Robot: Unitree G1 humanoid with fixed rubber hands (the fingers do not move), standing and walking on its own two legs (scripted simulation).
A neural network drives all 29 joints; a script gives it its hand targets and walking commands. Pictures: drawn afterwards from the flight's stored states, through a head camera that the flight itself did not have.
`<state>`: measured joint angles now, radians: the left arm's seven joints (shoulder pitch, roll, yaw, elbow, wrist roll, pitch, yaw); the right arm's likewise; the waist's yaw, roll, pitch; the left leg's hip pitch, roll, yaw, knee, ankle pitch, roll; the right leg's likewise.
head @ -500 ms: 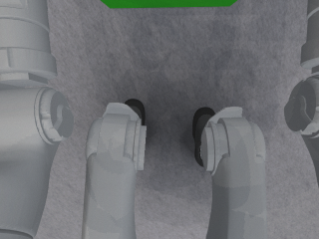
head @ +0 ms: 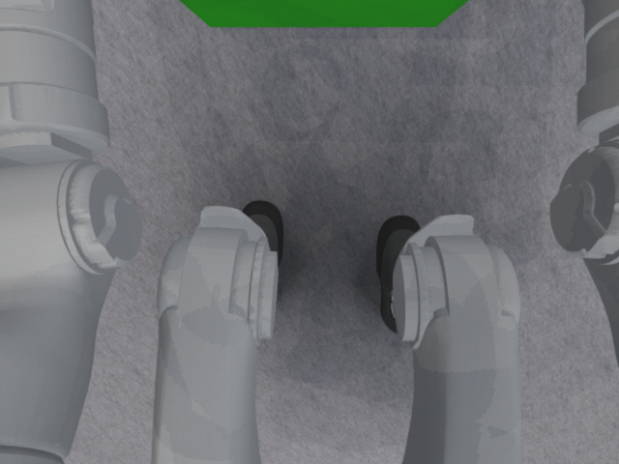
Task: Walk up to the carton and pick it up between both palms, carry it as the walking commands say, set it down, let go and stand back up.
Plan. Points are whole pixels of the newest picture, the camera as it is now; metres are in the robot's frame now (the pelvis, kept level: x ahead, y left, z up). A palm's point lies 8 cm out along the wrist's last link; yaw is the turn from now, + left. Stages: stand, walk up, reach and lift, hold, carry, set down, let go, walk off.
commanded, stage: set down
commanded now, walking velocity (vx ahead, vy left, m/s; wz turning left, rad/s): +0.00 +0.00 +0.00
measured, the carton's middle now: out of the picture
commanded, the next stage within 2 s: none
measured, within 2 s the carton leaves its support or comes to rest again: rests again in 0.22 s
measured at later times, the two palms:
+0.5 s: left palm out of the picture +0.56 +0.23 -0.17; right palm out of the picture +0.59 -0.16 -0.17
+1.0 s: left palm out of the picture +0.56 +0.23 -0.17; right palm out of the picture +0.59 -0.16 -0.17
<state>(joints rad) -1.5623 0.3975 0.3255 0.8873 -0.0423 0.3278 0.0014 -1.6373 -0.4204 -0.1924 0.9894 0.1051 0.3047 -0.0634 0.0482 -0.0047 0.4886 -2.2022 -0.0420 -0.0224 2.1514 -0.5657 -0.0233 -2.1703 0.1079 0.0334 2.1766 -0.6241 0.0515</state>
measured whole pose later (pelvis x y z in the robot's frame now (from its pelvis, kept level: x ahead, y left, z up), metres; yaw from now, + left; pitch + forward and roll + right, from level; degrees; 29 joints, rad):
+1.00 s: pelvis +0.00 +0.00 -0.01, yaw +0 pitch +33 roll +0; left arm -1.53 0.40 0.39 0.91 0.00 0.27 -0.07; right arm -1.60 -0.38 -0.26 0.96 0.04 0.26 -0.01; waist 0.04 -0.01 0.52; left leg -2.21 -0.02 -0.02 2.20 -0.58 -0.02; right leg -2.18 0.08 0.02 2.23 -0.64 0.03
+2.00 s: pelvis +0.00 +0.00 +0.04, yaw +0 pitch +32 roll -1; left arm -1.61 0.55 0.18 0.96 -0.22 0.28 0.04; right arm -1.61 -0.52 -0.13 0.93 0.19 0.30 -0.08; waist 0.04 0.00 0.52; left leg -2.05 -0.03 -0.02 2.06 -0.57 -0.01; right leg -2.01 0.04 0.00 2.08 -0.63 0.01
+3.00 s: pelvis +0.02 +0.01 +0.28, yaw +1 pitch +38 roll -1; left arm -1.47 0.48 0.30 0.96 -0.09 0.33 -0.05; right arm -1.48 -0.49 -0.27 0.96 0.05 0.33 0.04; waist 0.04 0.01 0.30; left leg -1.43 -0.03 -0.04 1.01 -0.24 0.00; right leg -1.40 0.04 0.03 1.01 -0.27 0.02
